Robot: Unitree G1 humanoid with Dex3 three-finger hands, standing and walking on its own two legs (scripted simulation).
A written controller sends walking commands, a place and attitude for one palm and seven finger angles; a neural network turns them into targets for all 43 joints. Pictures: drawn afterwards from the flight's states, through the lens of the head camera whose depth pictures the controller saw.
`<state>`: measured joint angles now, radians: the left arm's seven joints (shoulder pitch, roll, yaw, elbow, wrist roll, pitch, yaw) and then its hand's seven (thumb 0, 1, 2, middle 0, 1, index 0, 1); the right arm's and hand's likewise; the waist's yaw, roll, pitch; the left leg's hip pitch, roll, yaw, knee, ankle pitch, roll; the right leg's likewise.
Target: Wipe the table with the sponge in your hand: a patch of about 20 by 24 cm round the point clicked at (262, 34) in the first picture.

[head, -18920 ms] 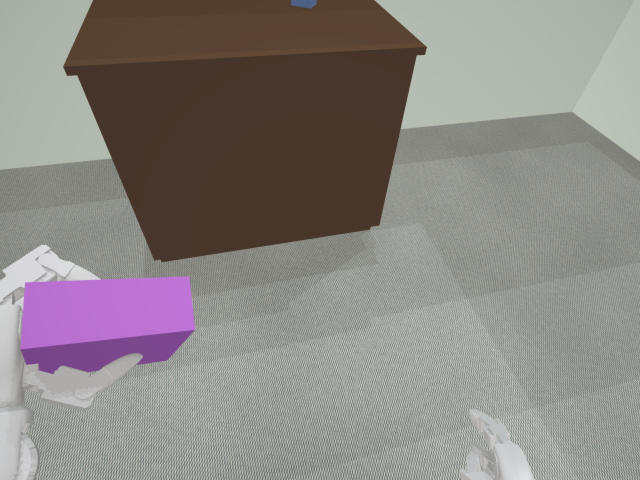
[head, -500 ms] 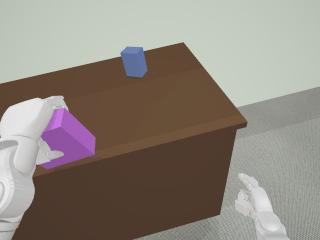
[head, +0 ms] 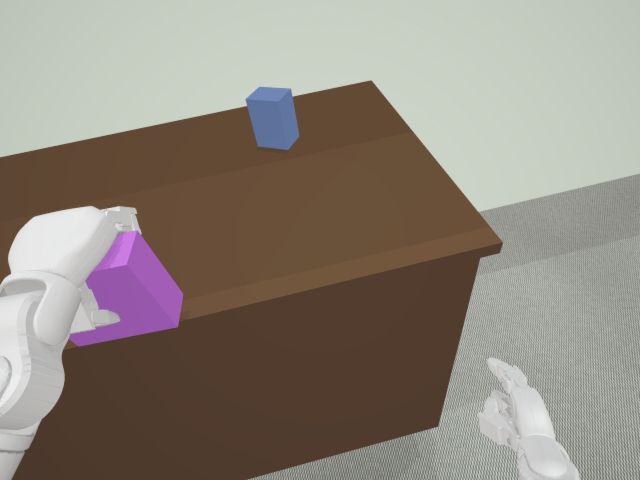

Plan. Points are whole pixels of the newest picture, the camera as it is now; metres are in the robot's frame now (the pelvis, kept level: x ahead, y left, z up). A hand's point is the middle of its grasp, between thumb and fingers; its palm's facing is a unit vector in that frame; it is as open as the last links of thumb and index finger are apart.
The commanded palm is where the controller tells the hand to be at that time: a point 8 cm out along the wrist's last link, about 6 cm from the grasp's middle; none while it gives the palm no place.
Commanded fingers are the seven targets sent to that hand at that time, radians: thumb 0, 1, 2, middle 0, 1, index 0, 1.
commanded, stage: move the sponge above the wiping area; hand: left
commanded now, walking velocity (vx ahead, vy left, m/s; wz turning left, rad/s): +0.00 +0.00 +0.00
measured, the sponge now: (115, 301) +0.25 +0.30 +0.13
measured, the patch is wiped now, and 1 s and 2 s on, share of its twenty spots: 0.00 0.00 0.10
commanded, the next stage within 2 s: none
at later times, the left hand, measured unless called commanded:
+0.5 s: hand (113, 259) +0.27 +0.29 +0.18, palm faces +0.09 -0.02 -1.00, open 9.6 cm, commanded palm +0.23 +0.31 +0.28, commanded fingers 0.00 0.10 1.30 -1.20 -1.60 -1.20 -1.60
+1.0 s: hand (113, 235) +0.30 +0.30 +0.19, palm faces +0.12 +0.03 -0.99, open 9.6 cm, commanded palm +0.26 +0.31 +0.26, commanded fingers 0.00 0.10 1.30 -1.20 -1.60 -1.20 -1.60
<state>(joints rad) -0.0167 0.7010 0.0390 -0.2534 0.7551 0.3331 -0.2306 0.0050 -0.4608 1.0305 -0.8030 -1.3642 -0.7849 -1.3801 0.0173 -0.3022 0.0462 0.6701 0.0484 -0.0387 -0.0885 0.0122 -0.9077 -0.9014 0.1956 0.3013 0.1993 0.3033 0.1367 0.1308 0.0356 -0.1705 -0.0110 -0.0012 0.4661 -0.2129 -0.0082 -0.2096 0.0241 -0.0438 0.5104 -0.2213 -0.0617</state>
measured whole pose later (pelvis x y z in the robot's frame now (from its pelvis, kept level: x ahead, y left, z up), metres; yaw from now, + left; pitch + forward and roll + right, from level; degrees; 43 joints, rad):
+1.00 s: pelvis +0.02 +0.01 +0.01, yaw +1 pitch -3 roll +1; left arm -0.13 0.68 -0.02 -0.18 0.83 0.28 -0.15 0.00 -0.46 1.03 -0.81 -1.37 -0.79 -1.38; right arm 0.02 -0.27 0.06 0.69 0.04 -0.03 -0.07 0.01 -0.91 -0.90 0.20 0.30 0.20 0.30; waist 0.15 0.11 0.03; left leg -0.13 -0.02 -0.01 0.39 -0.20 0.00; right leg -0.16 0.02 -0.05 0.42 -0.21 -0.05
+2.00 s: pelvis +0.02 +0.02 +0.01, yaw +0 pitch -2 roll +0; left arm -0.20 0.71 0.13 -0.03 0.80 0.34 -0.12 0.01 -0.46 1.03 -0.80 -1.37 -0.79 -1.38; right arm 0.02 -0.28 0.05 0.67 0.06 0.01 -0.05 0.01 -0.91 -0.90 0.20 0.30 0.20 0.30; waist 0.14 0.11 0.01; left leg -0.16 -0.02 0.00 0.41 -0.21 0.02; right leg -0.18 0.01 -0.04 0.42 -0.20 -0.03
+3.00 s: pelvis +0.03 +0.01 +0.01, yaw +1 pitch -1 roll +0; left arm -0.18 0.69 0.05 -0.03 0.82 0.43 -0.28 0.01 -0.46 1.03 -0.80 -1.38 -0.79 -1.39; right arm 0.03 -0.31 0.05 0.63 0.08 0.02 -0.05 0.01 -0.91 -0.90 0.20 0.30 0.20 0.30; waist 0.11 0.14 0.00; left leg -0.18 -0.02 -0.02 0.41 -0.21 0.01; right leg -0.20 0.02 -0.05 0.42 -0.21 -0.04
